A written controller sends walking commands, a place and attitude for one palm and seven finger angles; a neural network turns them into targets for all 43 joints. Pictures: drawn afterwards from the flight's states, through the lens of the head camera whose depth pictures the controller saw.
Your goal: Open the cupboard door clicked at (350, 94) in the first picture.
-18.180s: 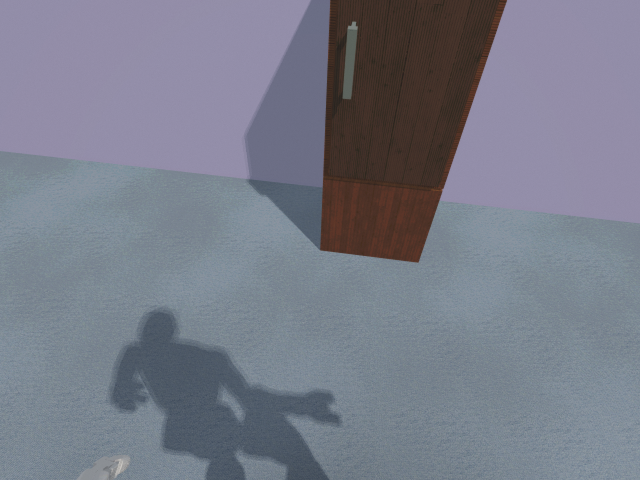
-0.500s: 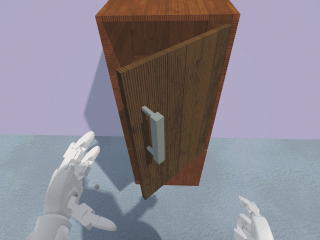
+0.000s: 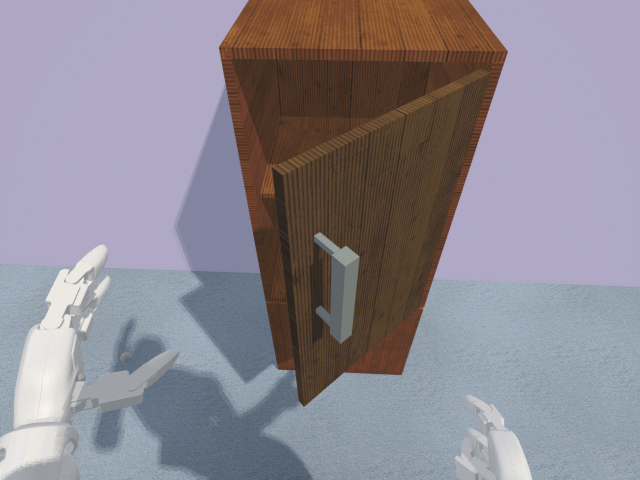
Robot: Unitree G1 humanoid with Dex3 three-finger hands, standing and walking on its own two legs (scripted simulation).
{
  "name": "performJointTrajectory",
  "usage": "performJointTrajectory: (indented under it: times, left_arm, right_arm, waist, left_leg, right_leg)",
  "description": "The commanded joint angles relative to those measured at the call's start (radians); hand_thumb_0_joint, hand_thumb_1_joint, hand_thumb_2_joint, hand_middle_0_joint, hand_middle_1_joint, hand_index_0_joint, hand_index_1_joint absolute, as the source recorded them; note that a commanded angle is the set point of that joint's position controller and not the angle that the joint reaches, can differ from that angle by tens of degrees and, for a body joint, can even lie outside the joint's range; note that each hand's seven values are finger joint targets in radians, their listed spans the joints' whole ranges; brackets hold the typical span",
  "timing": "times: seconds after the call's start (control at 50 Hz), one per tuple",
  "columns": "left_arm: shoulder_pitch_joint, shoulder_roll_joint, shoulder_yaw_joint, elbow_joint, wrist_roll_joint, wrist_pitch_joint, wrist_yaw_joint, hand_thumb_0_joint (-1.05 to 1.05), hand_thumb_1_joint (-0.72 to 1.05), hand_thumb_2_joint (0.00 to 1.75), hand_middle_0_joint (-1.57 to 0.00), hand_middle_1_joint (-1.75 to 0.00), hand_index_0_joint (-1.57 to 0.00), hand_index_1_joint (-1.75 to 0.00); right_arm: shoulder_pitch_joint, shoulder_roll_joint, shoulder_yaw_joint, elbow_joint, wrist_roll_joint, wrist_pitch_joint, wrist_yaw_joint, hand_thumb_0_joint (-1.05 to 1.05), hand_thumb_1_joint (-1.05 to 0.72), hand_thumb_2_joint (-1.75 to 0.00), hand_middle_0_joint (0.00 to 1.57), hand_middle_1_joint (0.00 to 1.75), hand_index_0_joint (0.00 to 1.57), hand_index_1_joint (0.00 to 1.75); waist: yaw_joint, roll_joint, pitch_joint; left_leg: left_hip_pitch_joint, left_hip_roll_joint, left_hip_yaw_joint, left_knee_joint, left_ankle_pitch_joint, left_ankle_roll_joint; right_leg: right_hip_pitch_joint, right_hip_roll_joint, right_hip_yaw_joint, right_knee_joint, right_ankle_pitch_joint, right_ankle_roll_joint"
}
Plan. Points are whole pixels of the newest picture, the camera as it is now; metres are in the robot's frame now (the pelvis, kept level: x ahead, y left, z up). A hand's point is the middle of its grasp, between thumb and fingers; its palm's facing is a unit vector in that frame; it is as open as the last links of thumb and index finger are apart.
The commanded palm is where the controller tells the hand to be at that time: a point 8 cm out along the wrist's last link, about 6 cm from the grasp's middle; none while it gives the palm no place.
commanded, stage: draw the hand back to the body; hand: left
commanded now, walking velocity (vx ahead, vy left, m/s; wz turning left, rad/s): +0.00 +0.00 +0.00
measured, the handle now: (332, 290) +0.35 +0.03 +0.05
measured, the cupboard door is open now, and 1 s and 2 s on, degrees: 44 44 44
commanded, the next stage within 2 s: step back with the hand held close in 0.64 s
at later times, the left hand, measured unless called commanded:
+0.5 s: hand (90, 342) +0.19 +0.25 +0.15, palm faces +0.46 -0.81 -0.36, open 7.6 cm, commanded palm +0.14 +0.28 +0.17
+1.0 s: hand (102, 339) +0.20 +0.24 +0.15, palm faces +0.36 -0.80 -0.48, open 7.4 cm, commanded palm +0.14 +0.28 +0.18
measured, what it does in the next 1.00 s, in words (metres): stands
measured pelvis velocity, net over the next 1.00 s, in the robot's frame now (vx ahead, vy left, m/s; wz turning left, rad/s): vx -0.01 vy -0.02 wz -0.01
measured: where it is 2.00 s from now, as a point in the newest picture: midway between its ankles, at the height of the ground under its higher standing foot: outside the picture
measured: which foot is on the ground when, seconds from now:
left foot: down 0.00-1.00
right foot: down 0.00-1.00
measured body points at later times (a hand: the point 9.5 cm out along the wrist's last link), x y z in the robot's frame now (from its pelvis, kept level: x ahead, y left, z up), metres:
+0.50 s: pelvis +0.00 -0.02 +0.01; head -0.01 -0.03 +0.46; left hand +0.16 +0.29 +0.17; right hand +0.19 -0.24 -0.08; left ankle +0.04 +0.11 -0.74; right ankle -0.06 -0.14 -0.74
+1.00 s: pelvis -0.01 -0.02 +0.00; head +0.02 -0.03 +0.45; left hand +0.17 +0.28 +0.18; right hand +0.18 -0.26 -0.08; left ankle +0.04 +0.11 -0.74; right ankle -0.06 -0.14 -0.74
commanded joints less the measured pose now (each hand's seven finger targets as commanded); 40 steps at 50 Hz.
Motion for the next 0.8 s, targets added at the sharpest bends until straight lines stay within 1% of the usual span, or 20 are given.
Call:
performJointTrajectory:
  times: [0.0,0.06,0.1,0.18,0.2,0.22,0.24,0.32,0.4,0.42,0.5,0.52,0.56,0.58,0.6,0.62,0.72,0.74,0.76,0.78]
  left_arm:
    - [-0.058,0.160,0.153,-0.211,0.001,-0.071,0.017,0.00,0.48,0.72,-0.19,-0.30,-0.19,-0.30]
    - [-0.079,0.161,0.176,-0.209,-0.002,-0.072,0.016,0.00,0.58,0.76,-0.19,-0.30,-0.19,-0.30]
    - [-0.088,0.197,0.221,-0.206,-0.001,-0.074,0.021,0.00,0.65,0.80,-0.19,-0.30,-0.19,-0.30]
    - [-0.104,0.215,0.265,-0.210,-0.008,-0.075,0.023,0.00,0.80,0.86,-0.20,-0.30,-0.20,-0.30]
    - [-0.095,0.237,0.295,-0.187,-0.011,-0.072,0.025,0.00,0.83,0.87,-0.20,-0.30,-0.20,-0.30]
    - [-0.109,0.220,0.284,-0.194,-0.014,-0.074,0.023,0.00,0.87,0.88,-0.20,-0.30,-0.20,-0.30]
    - [-0.119,0.234,0.302,-0.192,-0.014,-0.075,0.025,0.00,0.90,0.90,-0.20,-0.30,-0.20,-0.30]
    - [-0.101,0.162,0.230,-0.137,-0.018,-0.064,0.012,0.00,0.90,0.90,-0.20,-0.30,-0.20,-0.30]
    - [-0.127,0.217,0.268,-0.151,-0.013,-0.068,0.017,0.00,0.90,0.90,-0.20,-0.30,-0.20,-0.30]
    - [-0.134,0.205,0.256,-0.167,-0.014,-0.073,0.016,0.00,0.90,0.90,-0.20,-0.30,-0.20,-0.30]
    - [-0.132,0.246,0.295,-0.190,-0.013,-0.083,0.021,0.00,0.90,0.90,-0.20,-0.30,-0.20,-0.30]
    - [-0.136,0.228,0.280,-0.192,-0.015,-0.086,0.022,0.00,0.90,0.90,-0.20,-0.30,-0.20,-0.30]
    - [-0.120,0.221,0.279,-0.179,-0.019,-0.087,0.019,0.00,0.90,0.90,-0.20,-0.30,-0.20,-0.30]
    - [-0.119,0.220,0.278,-0.180,-0.018,-0.088,0.018,0.00,0.90,0.90,-0.20,-0.30,-0.20,-0.30]
    - [-0.106,0.228,0.289,-0.160,-0.019,-0.085,0.017,0.00,0.90,0.90,-0.20,-0.30,-0.20,-0.30]
    - [-0.108,0.203,0.265,-0.153,-0.022,-0.084,0.013,0.00,0.90,0.90,-0.20,-0.30,-0.20,-0.30]
    - [-0.118,0.197,0.261,-0.107,-0.028,-0.082,0.005,0.00,0.90,0.90,-0.20,-0.30,-0.20,-0.30]
    - [-0.194,0.230,0.275,-0.204,-0.026,-0.096,0.008,0.00,0.90,0.90,-0.20,-0.30,-0.20,-0.30]
    - [-0.243,0.365,0.397,-0.228,-0.014,-0.131,0.011,0.00,0.90,0.90,-0.20,-0.30,-0.20,-0.30]
    - [-0.149,0.287,0.336,-0.146,-0.013,-0.127,-0.003,0.00,0.90,0.90,-0.20,-0.30,-0.20,-0.30]
  right_arm:
    - [-0.134,-0.120,-0.056,-0.153,-0.001,-0.052,-0.004,0.00,-0.90,-0.90,0.20,0.30,0.20,0.30]
    - [-0.135,-0.119,-0.060,-0.149,0.001,-0.044,0.001,0.00,-0.90,-0.90,0.20,0.30,0.20,0.30]
    - [-0.139,-0.124,-0.065,-0.142,0.001,-0.043,0.001,0.00,-0.90,-0.90,0.20,0.30,0.20,0.30]
    - [-0.135,-0.122,-0.071,-0.135,0.002,-0.038,0.002,0.00,-0.90,-0.90,0.20,0.30,0.20,0.30]
    - [-0.138,-0.125,-0.072,-0.131,0.001,-0.038,0.002,0.00,-0.90,-0.90,0.20,0.30,0.20,0.30]
    - [-0.140,-0.121,-0.073,-0.131,0.004,-0.036,0.003,0.00,-0.90,-0.90,0.20,0.30,0.20,0.30]
    - [-0.138,-0.123,-0.075,-0.129,0.003,-0.035,0.002,0.00,-0.90,-0.90,0.20,0.30,0.20,0.30]
    - [-0.140,-0.130,-0.081,-0.126,0.005,-0.033,0.007,0.00,-0.90,-0.90,0.20,0.30,0.20,0.30]
    - [-0.147,-0.137,-0.088,-0.123,0.002,-0.036,0.003,0.00,-0.90,-0.90,0.20,0.30,0.20,0.30]
    - [-0.150,-0.129,-0.087,-0.126,0.002,-0.035,0.002,0.00,-0.90,-0.90,0.20,0.30,0.20,0.30]
    - [-0.160,-0.125,-0.087,-0.120,0.002,-0.045,-0.004,0.00,-0.90,-0.90,0.20,0.30,0.20,0.30]
    - [-0.157,-0.118,-0.083,-0.119,0.002,-0.045,-0.005,0.00,-0.90,-0.90,0.20,0.30,0.20,0.30]
    - [-0.158,-0.118,-0.085,-0.120,0.003,-0.046,-0.005,0.00,-0.90,-0.90,0.20,0.30,0.20,0.30]
    - [-0.157,-0.119,-0.086,-0.118,0.003,-0.047,-0.004,0.00,-0.90,-0.90,0.20,0.30,0.20,0.30]
    - [-0.158,-0.121,-0.088,-0.114,0.003,-0.049,-0.005,0.00,-0.90,-0.90,0.20,0.30,0.20,0.30]
    - [-0.157,-0.119,-0.087,-0.115,0.004,-0.045,-0.006,0.00,-0.90,-0.90,0.20,0.30,0.20,0.30]
    - [-0.161,-0.121,-0.092,-0.113,0.005,-0.038,-0.008,0.00,-0.90,-0.90,0.20,0.30,0.20,0.30]
    - [-0.171,-0.124,-0.091,-0.122,0.006,-0.042,-0.006,0.00,-0.90,-0.90,0.20,0.30,0.20,0.30]
    - [-0.144,-0.142,-0.091,-0.132,0.006,-0.019,-0.001,0.00,-0.90,-0.90,0.20,0.30,0.20,0.30]
    - [-0.147,-0.128,-0.093,-0.116,0.003,0.001,0.001,0.00,-0.90,-0.90,0.20,0.30,0.20,0.30]
  waist:
    - [0.001,0.019,-0.090]
    - [-0.003,0.033,-0.064]
    - [0.004,0.040,-0.072]
    - [0.004,0.062,-0.091]
    - [0.010,0.040,-0.078]
    - [0.003,0.060,-0.075]
    - [0.004,0.063,-0.072]
    - [-0.007,0.017,-0.039]
    - [0.004,0.008,-0.051]
    - [0.002,0.009,-0.061]
    - [0.010,0.043,-0.067]
    - [0.006,0.054,-0.058]
    - [0.007,0.026,-0.042]
    - [0.007,0.051,-0.046]
    - [0.009,0.022,-0.040]
    - [0.005,0.035,-0.035]
    - [0.002,-0.038,-0.005]
    - [0.005,0.002,-0.038]
    - [-0.036,-0.037,0.035]
    - [-0.043,-0.096,0.014]
  left_leg:
    - [0.201,0.016,-0.035,-0.126,0.157,-0.005]
    - [0.204,0.018,-0.036,-0.144,0.160,-0.009]
    - [0.215,0.017,-0.030,-0.146,0.160,-0.007]
    - [0.235,0.015,-0.024,-0.143,0.203,-0.007]
    - [0.225,0.015,-0.022,-0.144,0.198,-0.007]
    - [0.228,0.013,-0.016,-0.146,0.195,-0.007]
    - [0.228,0.013,-0.018,-0.148,0.193,-0.009]
    - [0.235,0.013,-0.007,-0.152,0.175,0.001]
    - [0.239,0.005,-0.002,-0.148,0.170,0.006]
    - [0.242,0.002,0.001,-0.147,0.170,0.008]
    - [0.254,-0.003,0.008,-0.137,0.168,0.007]
    - [0.247,-0.006,0.006,-0.140,0.162,0.006]
    - [0.245,-0.005,0.010,-0.136,0.175,0.008]
    - [0.251,-0.006,0.013,-0.133,0.184,0.008]
    - [0.252,-0.005,0.015,-0.131,0.187,0.009]
    - [0.250,-0.004,0.017,-0.134,0.190,0.009]
    - [0.245,-0.002,0.020,-0.139,0.166,0.016]
    - [0.261,-0.007,0.018,-0.133,0.173,0.017]
    - [0.210,0.014,0.008,-0.060,0.191,0.031]
    - [0.194,0.012,0.002,-0.029,0.222,0.027]
  right_leg:
    - [-0.108,0.050,-0.037,-0.101,0.200,-0.042]
    - [-0.105,0.051,-0.038,-0.110,0.199,-0.042]
    - [-0.095,0.054,-0.033,-0.127,0.203,-0.042]
    - [-0.080,0.051,-0.031,-0.130,0.243,-0.043]
    - [-0.076,0.053,-0.032,-0.142,0.245,-0.042]
    - [-0.073,0.049,-0.030,-0.140,0.246,-0.041]
    - [-0.075,0.051,-0.033,-0.142,0.244,-0.041]
    - [-0.095,0.049,-0.032,-0.158,0.238,-0.032]
    - [-0.087,0.049,-0.026,-0.173,0.247,-0.031]
    - [-0.080,0.044,-0.024,-0.167,0.251,-0.031]
    - [-0.082,0.044,-0.019,-0.185,0.256,-0.031]
    - [-0.077,0.040,-0.020,-0.178,0.251,-0.032]
    - [-0.082,0.042,-0.021,-0.180,0.271,-0.030]
    - [-0.082,0.041,-0.018,-0.179,0.283,-0.031]
    - [-0.087,0.043,-0.018,-0.190,0.293,-0.028]
    - [-0.081,0.039,-0.018,-0.179,0.297,-0.026]
    - [-0.098,0.038,-0.015,-0.196,0.276,-0.017]
    - [-0.091,0.037,-0.007,-0.197,0.286,-0.019]
    - [-0.190,-0.012,0.035,-0.245,0.393,-0.006]
    - [-0.167,-0.034,0.020,-0.220,0.480,-0.003]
